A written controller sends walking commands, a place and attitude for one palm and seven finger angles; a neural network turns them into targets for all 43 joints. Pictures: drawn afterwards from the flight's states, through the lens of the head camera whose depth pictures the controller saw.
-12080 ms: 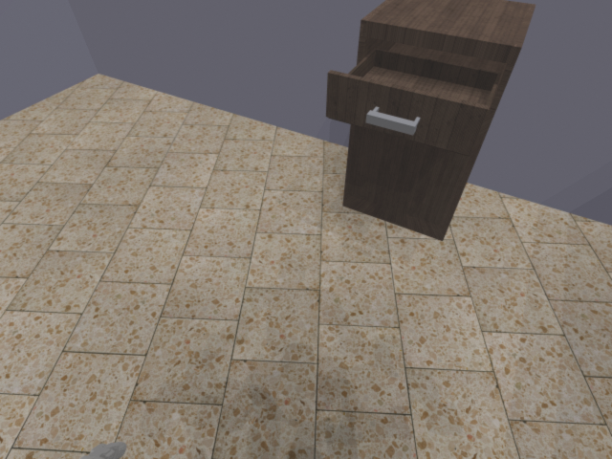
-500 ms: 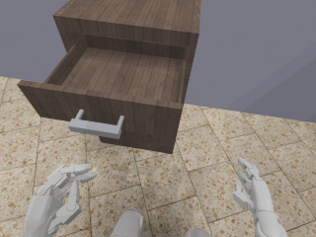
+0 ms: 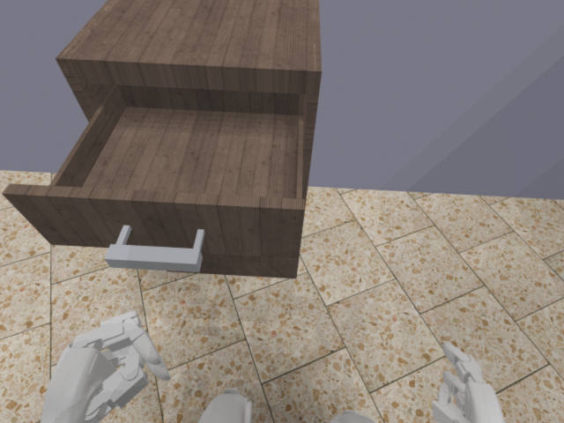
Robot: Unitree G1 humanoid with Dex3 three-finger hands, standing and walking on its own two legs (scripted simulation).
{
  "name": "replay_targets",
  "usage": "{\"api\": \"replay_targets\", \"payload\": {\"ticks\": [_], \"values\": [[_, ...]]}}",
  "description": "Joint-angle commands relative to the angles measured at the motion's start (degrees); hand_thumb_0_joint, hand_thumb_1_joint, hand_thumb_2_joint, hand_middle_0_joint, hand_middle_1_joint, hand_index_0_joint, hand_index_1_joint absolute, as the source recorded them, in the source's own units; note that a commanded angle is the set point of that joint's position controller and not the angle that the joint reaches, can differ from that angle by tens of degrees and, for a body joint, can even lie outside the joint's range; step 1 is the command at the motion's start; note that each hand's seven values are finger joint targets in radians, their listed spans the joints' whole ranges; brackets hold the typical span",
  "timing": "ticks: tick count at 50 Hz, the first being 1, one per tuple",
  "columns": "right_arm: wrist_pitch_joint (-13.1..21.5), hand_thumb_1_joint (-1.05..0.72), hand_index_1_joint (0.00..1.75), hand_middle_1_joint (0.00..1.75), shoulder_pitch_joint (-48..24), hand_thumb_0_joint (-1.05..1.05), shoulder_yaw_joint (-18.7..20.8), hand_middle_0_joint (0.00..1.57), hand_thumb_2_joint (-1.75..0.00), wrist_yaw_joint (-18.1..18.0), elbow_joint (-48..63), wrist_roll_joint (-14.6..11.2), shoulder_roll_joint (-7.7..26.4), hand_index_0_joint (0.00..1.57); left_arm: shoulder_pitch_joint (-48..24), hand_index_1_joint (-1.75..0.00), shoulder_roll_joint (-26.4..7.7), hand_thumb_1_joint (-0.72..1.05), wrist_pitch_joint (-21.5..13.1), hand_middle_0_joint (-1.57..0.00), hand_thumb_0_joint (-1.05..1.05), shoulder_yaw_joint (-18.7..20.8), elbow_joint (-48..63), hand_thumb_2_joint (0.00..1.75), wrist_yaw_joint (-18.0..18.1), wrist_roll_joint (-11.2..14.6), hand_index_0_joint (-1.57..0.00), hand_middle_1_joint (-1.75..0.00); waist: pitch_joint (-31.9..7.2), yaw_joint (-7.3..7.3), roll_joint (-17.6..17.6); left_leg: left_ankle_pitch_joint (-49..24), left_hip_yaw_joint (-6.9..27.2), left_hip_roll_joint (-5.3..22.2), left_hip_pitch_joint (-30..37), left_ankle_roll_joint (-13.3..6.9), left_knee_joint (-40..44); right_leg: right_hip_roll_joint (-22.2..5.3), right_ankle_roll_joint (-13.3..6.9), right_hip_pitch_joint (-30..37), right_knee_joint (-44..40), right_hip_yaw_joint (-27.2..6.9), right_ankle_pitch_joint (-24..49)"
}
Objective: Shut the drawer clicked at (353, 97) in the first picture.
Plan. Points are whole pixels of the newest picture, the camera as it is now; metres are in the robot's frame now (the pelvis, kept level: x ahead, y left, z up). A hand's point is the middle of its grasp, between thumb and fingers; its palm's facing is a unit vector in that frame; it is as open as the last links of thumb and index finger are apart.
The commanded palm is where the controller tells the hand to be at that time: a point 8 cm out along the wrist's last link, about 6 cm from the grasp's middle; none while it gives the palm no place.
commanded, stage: raise the hand and make a fist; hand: left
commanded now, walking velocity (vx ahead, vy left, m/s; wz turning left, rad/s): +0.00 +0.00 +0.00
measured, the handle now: (159, 245) +0.37 +0.22 +0.01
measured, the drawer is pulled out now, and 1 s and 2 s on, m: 0.28 0.28 0.28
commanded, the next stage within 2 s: bring the fist close to the handle in 0.86 s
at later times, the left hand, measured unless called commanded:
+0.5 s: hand (120, 367) +0.17 +0.17 +0.11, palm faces +0.05 -1.00 -0.09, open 3.3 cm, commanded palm +0.13 +0.23 +0.12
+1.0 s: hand (129, 373) +0.16 +0.17 +0.10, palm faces +0.03 -1.00 -0.08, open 3.3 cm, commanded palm +0.13 +0.23 +0.11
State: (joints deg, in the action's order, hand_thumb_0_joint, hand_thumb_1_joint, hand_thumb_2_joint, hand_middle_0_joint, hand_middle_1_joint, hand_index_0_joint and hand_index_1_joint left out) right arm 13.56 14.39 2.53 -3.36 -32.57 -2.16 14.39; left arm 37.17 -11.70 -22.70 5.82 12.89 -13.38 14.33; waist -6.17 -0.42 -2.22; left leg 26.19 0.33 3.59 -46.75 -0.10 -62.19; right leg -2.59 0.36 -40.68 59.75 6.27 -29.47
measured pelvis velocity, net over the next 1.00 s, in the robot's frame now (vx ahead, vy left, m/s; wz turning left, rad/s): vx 0.02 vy -0.02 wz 0.01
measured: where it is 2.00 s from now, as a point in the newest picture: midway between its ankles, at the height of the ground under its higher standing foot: outside the picture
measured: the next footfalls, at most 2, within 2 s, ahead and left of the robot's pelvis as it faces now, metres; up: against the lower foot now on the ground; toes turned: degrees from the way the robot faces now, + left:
none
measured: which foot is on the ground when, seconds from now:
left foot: down 0.00-1.00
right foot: down 0.00-1.00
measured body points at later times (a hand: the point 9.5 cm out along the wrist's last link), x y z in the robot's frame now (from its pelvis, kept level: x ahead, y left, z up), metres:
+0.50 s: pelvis +0.02 +0.00 +0.02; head +0.03 +0.00 +0.47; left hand +0.16 +0.23 +0.12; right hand +0.23 -0.21 -0.04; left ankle +0.05 +0.12 -0.67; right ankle +0.00 -0.13 -0.67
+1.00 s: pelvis +0.02 -0.02 +0.02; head +0.03 -0.03 +0.47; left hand +0.16 +0.22 +0.11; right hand +0.21 -0.25 -0.04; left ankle +0.05 +0.12 -0.67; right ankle +0.00 -0.13 -0.67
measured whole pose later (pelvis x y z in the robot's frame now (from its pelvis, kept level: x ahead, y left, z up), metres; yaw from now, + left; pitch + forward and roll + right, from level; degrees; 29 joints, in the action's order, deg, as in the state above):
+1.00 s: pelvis +0.02 -0.02 +0.02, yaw +0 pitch +7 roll -2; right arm 14.1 13.4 0.4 -3.6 -30.7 -3.4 12.4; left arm 40.1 -12.7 -17.4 9.4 15.4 -15.8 16.5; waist -7.1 1.1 -3.2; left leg 24.6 0.6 3.9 -36.9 1.4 -54.7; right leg -1.8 -0.8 -31.3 53.0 6.7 -28.4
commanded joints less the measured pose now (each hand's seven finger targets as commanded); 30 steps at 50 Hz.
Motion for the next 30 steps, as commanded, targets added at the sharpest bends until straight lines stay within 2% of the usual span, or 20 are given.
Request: {"api": "replay_targets", "payload": {"ticks": [1,2,4,5,6,8,11,12,15,16,19,21,22,23,26,30], "values": [[3.80,-0.90,0.30,0.30,-6.23,0.00,1.83,0.20,-0.90,-0.46,10.97,-0.38,4.43,0.20,1.57,-1.45,-7.46,0.90,-2.44,-1.26,0.00,6.65,14.71,0.90,2.84,0.11,-1.26,-1.45,-9.12,1.50,-0.48,-6.33,1.81,-2.63,11.33,-1.41,12.62,2.95,-1.33,2.79,-11.26,-1.40,4.27],[3.42,-0.90,0.30,0.30,-5.94,0.00,1.64,0.20,-0.90,-0.30,11.83,-0.43,4.06,0.20,3.07,-1.47,-5.41,0.90,-2.07,-1.28,0.00,5.22,16.72,0.90,3.65,0.19,-1.28,-1.47,-10.01,1.84,-2.04,-7.42,1.65,-2.69,12.65,-1.35,13.20,2.99,-1.38,3.23,-10.71,-0.76,5.77],[2.52,-0.90,0.30,0.30,-6.49,0.00,1.58,0.20,-0.90,0.15,12.70,-0.50,3.54,0.20,5.69,-1.51,-3.93,0.90,-0.39,-1.32,0.00,4.48,16.82,0.90,4.87,0.08,-1.32,-1.51,-9.20,2.35,-1.51,-9.45,1.53,-2.52,13.05,-1.13,13.90,3.04,-1.36,4.54,-10.48,0.08,8.46],[1.98,-0.90,0.30,0.30,-6.46,0.00,1.36,0.20,-0.90,0.28,12.98,-0.49,3.52,0.20,5.56,-1.53,-3.47,0.90,0.45,-1.34,0.00,3.77,16.65,0.90,5.12,0.00,-1.34,-1.53,-8.03,1.82,-0.67,-9.47,1.56,-2.41,13.03,-1.13,14.11,3.14,-1.21,4.45,-10.84,0.32,8.96],[1.51,-0.90,0.30,0.30,-6.67,0.00,1.39,0.20,-0.90,0.28,12.83,-0.51,3.68,0.20,5.56,-1.56,-4.50,0.90,1.12,-1.36,0.00,4.42,16.33,0.90,5.44,-0.71,-1.36,-1.56,-8.10,1.93,-1.19,-10.41,1.47,-2.39,13.51,-1.26,14.09,3.15,-1.27,5.07,-11.15,0.07,9.90],[1.04,-0.90,0.30,0.30,-6.34,0.00,1.05,0.20,-0.90,0.68,13.84,-0.42,3.50,0.20,6.44,-1.60,-3.12,0.90,2.24,-1.40,0.00,1.72,17.82,0.90,4.83,-1.31,-1.40,-1.60,-7.25,1.40,-1.06,-11.92,1.38,-2.33,13.92,-1.25,14.26,3.04,-1.11,5.40,-11.20,0.38,11.83],[0.38,-0.90,0.30,0.30,-6.67,0.00,0.58,0.20,-0.90,0.56,13.90,-0.45,4.07,0.20,5.36,-1.60,-4.19,0.90,3.56,-1.40,0.00,1.40,16.96,0.90,3.41,-1.84,-1.40,-1.60,-3.44,0.24,1.12,-10.00,1.73,-2.17,13.11,-1.49,14.55,3.39,-0.88,4.55,-12.76,0.06,10.86],[0.47,-0.90,0.30,0.30,-6.26,0.00,0.38,0.20,-0.90,0.60,14.36,-0.48,4.05,0.20,4.73,-1.60,-3.47,0.90,3.42,-1.40,0.00,0.25,18.73,0.90,2.91,-1.71,-1.40,-1.60,-3.51,0.15,-0.01,-10.01,1.79,-2.29,13.80,-1.46,14.67,3.36,-0.94,4.54,-12.67,0.08,10.83],[0.81,-0.90,0.30,0.30,-5.78,0.00,0.11,0.20,-0.90,0.63,15.11,-0.46,3.84,0.20,5.39,-1.60,-4.28,0.90,3.15,-1.40,0.00,0.95,21.73,0.90,2.18,-1.19,-1.40,-1.60,-5.40,0.47,-0.58,-10.95,1.93,-2.29,15.18,-1.49,14.71,3.35,-0.97,5.28,-12.77,0.15,11.50],[0.79,-0.90,0.30,0.30,-6.17,0.00,0.04,0.20,-0.90,0.52,14.59,-0.37,3.91,0.20,3.98,-1.60,-6.23,0.90,2.93,-1.40,0.00,3.01,22.12,0.90,2.48,-1.08,-1.40,-1.60,-5.55,0.79,-1.33,-11.24,2.12,-2.39,15.25,-1.40,14.73,3.46,-1.14,5.80,-12.72,0.00,11.72],[0.77,-0.90,0.30,0.30,-5.50,0.00,-0.03,0.20,-0.90,0.50,14.92,-0.59,3.32,0.20,5.18,-1.60,-5.81,0.90,2.24,-1.40,0.00,3.80,23.33,0.90,2.51,-0.36,-1.40,-1.60,-6.65,1.01,-1.11,-11.31,1.91,-2.39,16.15,-1.22,15.00,3.48,-1.11,6.16,-12.97,0.13,11.51],[0.85,-0.90,0.30,0.30,-6.45,0.00,-0.22,0.20,-0.90,0.48,14.62,-0.82,3.48,0.20,4.89,-1.60,-6.00,0.90,2.30,-1.40,0.00,4.35,22.75,0.90,2.72,-0.33,-1.40,-1.60,-4.91,1.17,-2.20,-10.03,2.04,-2.33,15.98,-1.16,15.51,3.64,-1.23,5.92,-13.42,0.20,10.08],[1.05,-0.90,0.30,0.30,-6.01,0.00,-0.37,0.20,-0.90,0.52,14.81,-0.87,3.37,0.20,4.60,-1.60,-4.96,0.90,2.41,-1.40,0.00,3.33,23.28,0.90,2.49,0.04,-1.40,-1.60,-5.18,0.83,-2.89,-10.01,1.98,-2.42,16.58,-1.17,15.62,3.49,-1.20,5.93,-13.66,0.17,10.17],[1.21,-0.90,0.30,0.30,-5.95,0.00,-0.20,0.20,-0.90,0.46,14.58,-0.98,3.36,0.20,4.91,-1.60,-5.72,0.90,2.62,-1.40,0.00,4.27,22.98,0.90,2.32,0.41,-1.40,-1.60,-6.10,0.91,-2.19,-10.01,1.91,-2.46,16.63,-1.16,15.65,3.39,-1.15,6.59,-14.06,0.00,10.39],[1.19,-0.90,0.30,0.30,-7.06,0.00,-0.14,0.20,-0.90,0.20,14.02,-1.15,3.74,0.20,7.27,-1.60,-4.61,0.90,4.29,-1.40,0.00,4.25,17.18,0.90,1.07,0.71,-1.40,-1.60,-3.99,0.93,1.69,-10.27,1.80,-2.69,14.96,-1.26,15.68,3.47,-0.97,7.71,-15.21,-0.41,11.53],[1.74,-0.90,0.30,0.30,-7.02,0.00,0.20,0.20,-0.90,-0.26,14.23,-1.39,3.90,0.20,6.93,-1.60,-6.32,0.90,4.67,-1.40,0.00,5.79,17.86,0.90,-0.16,1.45,-1.40,-1.60,-4.60,1.40,2.22,-10.46,1.10,-3.03,14.71,-1.26,15.74,3.07,-0.82,8.93,-16.22,-1.59,11.62]]}}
